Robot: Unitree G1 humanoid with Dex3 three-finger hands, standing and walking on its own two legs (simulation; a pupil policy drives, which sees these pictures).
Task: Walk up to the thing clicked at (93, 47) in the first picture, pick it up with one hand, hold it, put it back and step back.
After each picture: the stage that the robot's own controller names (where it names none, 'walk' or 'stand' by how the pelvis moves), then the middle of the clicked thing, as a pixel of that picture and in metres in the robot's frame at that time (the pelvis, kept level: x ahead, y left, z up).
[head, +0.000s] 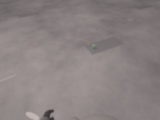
stand; (93, 47) +1.69 +0.02 -0.72
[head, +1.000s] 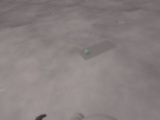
walk; (86, 52) +1.55 +0.28 -0.70
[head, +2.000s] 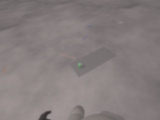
walk; (79, 66) +1.03 +0.32 -0.72
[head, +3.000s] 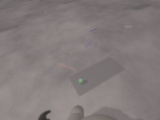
walk; (80, 82) +0.67 +0.23 -0.71
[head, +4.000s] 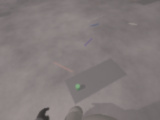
walk; (77, 87) +0.48 +0.20 -0.70
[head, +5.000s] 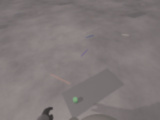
stand; (75, 100) +0.40 +0.20 -0.72
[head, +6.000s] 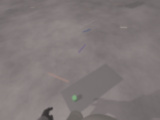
stand; (74, 98) +0.36 +0.22 -0.71
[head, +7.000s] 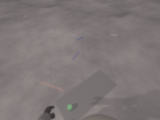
stand; (69, 108) +0.30 +0.25 -0.72
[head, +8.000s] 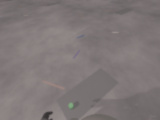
stand; (71, 106) +0.30 +0.25 -0.72
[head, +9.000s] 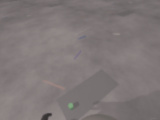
stand; (71, 106) +0.31 +0.25 -0.73
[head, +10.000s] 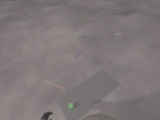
stand; (71, 106) +0.31 +0.25 -0.73
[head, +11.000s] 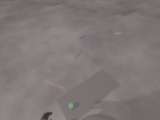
go down; (71, 106) +0.30 +0.25 -0.73
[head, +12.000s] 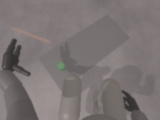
go down; (61, 66) +0.39 +0.26 -0.34
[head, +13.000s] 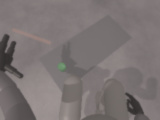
approach; (62, 67) +0.39 +0.26 -0.31
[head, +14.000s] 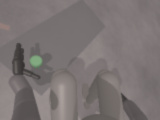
close in; (36, 62) +0.38 +0.29 -0.22
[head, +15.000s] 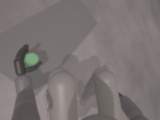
close; (30, 61) +0.38 +0.29 -0.22
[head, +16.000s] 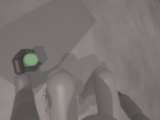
lift; (30, 61) +0.37 +0.28 -0.23
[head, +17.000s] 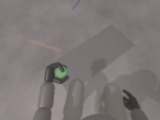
lift; (61, 74) +0.31 +0.22 -0.04
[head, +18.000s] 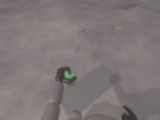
lift; (70, 78) +0.32 +0.16 +0.01
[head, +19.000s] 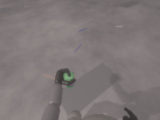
hold; (69, 80) +0.32 +0.17 -0.01
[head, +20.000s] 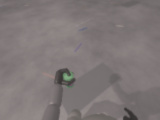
hold; (69, 80) +0.32 +0.17 -0.01
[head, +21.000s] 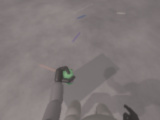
crouch; (68, 77) +0.34 +0.17 -0.05
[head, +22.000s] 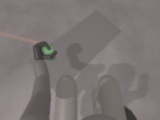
lower; (50, 53) +0.47 +0.26 -0.09
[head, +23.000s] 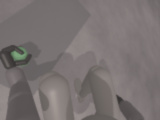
lower; (21, 57) +0.42 +0.29 -0.22
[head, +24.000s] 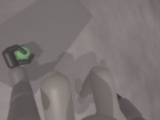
lower; (23, 56) +0.41 +0.29 -0.22
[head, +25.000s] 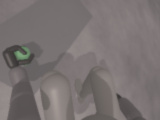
lower; (24, 56) +0.41 +0.29 -0.23
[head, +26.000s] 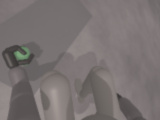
lower; (23, 56) +0.41 +0.29 -0.22
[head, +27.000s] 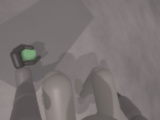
open; (29, 57) +0.41 +0.27 -0.23
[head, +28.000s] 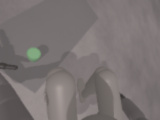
stand; (33, 55) +0.40 +0.27 -0.23
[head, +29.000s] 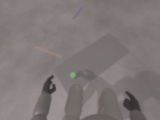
walk; (73, 76) +0.41 +0.20 -0.48
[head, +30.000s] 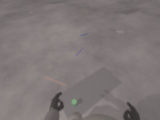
stand; (74, 102) +0.35 +0.19 -0.66
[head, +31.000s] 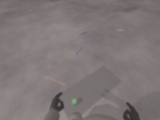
stand; (74, 102) +0.35 +0.19 -0.66
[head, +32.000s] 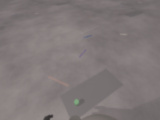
stand; (76, 102) +0.36 +0.18 -0.72
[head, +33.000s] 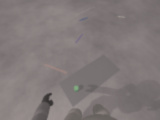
walk; (76, 88) +0.41 +0.14 -0.71
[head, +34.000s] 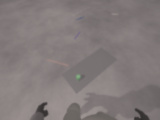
walk; (78, 77) +0.59 +0.19 -0.70
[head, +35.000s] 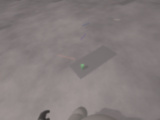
stand; (82, 67) +0.96 +0.27 -0.70
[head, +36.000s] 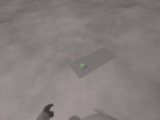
stand; (82, 66) +0.98 +0.21 -0.71
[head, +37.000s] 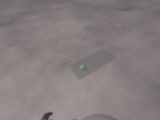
stand; (81, 68) +0.99 +0.21 -0.73
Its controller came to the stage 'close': yes
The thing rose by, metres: 0.71
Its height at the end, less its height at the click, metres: +0.00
